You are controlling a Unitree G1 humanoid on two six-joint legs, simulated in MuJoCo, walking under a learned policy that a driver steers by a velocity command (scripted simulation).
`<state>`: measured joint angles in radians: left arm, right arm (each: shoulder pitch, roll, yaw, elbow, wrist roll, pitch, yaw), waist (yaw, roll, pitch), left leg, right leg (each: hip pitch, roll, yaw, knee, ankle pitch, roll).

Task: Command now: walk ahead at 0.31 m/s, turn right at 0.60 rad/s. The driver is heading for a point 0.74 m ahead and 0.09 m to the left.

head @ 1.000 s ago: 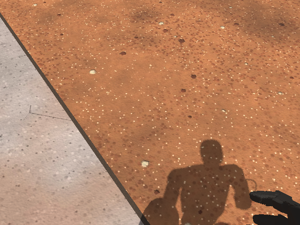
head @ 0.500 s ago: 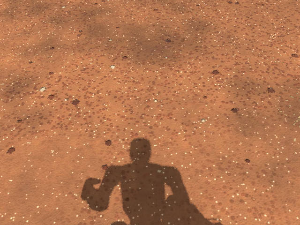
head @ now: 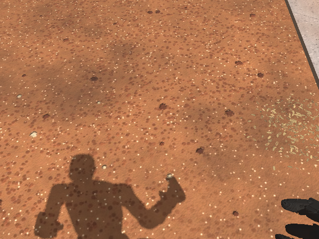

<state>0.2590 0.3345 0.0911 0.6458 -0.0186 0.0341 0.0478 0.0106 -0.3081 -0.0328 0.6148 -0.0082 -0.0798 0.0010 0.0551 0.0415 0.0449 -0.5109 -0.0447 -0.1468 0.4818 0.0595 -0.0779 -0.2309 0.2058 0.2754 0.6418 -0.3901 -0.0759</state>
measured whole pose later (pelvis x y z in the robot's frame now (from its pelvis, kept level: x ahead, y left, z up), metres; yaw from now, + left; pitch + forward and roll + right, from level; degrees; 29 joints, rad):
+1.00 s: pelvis +0.57 -0.03 -0.03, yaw +14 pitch +0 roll +0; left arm 0.44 0.27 0.02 0.83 0.01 -0.08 0.03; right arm 0.14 -0.31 -0.05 0.62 0.03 -0.04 0.06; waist 0.02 0.02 0.05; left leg -0.56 -0.11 0.10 0.73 -0.23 0.17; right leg 0.01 -0.03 -0.10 1.12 -0.44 0.03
